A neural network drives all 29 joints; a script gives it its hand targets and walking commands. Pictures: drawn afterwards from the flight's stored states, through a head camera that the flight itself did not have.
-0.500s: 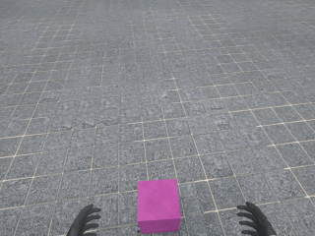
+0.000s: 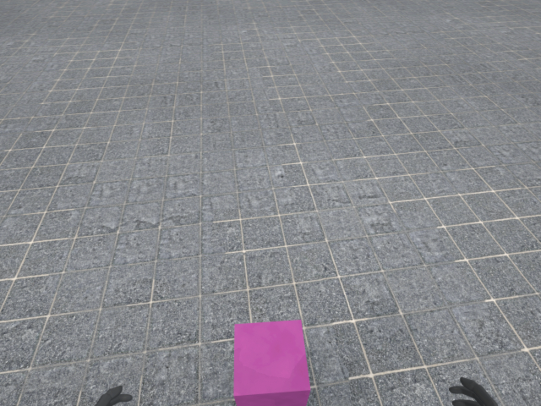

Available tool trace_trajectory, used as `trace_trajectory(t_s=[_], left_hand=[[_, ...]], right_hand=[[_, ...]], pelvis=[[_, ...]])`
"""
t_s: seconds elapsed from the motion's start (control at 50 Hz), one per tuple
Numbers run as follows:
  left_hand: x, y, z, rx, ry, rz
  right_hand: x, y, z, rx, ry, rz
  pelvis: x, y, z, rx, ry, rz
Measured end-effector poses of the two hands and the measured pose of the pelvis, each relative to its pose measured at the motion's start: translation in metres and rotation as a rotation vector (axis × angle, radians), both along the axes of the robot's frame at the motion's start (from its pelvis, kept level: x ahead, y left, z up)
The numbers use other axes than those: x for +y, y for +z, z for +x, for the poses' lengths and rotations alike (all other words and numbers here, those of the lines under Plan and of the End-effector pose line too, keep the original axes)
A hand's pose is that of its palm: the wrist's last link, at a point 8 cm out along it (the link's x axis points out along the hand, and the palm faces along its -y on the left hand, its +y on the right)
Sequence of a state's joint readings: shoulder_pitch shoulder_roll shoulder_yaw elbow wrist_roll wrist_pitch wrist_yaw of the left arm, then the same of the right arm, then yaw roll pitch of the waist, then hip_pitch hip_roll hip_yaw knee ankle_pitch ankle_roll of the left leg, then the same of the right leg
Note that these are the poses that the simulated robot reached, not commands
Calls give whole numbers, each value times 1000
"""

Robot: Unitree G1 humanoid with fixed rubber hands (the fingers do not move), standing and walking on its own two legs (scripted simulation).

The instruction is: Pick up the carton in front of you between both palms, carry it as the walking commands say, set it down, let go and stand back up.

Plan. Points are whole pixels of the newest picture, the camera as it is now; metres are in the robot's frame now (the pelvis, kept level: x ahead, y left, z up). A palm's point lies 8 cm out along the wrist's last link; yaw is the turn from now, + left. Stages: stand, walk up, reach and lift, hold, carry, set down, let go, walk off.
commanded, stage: stand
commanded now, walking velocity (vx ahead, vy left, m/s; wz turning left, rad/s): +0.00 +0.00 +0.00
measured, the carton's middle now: (270, 369) +0.40 +0.03 -0.65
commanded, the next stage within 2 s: none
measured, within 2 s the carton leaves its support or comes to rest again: neither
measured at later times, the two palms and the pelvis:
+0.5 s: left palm out of the picture +0.09 +0.30 -0.09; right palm out of the picture +0.10 -0.30 -0.09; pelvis -0.01 +0.00 +0.01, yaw +0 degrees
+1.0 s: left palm out of the picture +0.06 +0.30 -0.10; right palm out of the picture +0.07 -0.31 -0.09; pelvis -0.03 +0.00 +0.01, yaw +0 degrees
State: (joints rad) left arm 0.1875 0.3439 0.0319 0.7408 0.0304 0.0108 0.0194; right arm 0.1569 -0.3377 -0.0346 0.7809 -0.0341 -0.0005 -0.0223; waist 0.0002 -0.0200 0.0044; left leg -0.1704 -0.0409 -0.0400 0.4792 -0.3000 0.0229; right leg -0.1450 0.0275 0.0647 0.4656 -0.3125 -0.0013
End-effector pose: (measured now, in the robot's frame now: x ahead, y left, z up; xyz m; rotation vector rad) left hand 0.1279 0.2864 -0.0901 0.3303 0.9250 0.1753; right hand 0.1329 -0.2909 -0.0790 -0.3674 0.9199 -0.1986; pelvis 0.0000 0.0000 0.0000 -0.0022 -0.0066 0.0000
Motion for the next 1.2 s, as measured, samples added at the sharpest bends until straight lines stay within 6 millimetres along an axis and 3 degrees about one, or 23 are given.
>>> trace_trajectory(t_s=[0.78,1.2], left_hand=[[15,-6,-57,144,38,28],[21,-6,-66,178,43,39]], right_hand=[[-18,-10,-55,137,-42,-8],[-22,-12,-67,173,-52,-12]], pelvis=[[-2,8,-23,-33,-3,1],[-2,9,-29,-36,-3,1]])
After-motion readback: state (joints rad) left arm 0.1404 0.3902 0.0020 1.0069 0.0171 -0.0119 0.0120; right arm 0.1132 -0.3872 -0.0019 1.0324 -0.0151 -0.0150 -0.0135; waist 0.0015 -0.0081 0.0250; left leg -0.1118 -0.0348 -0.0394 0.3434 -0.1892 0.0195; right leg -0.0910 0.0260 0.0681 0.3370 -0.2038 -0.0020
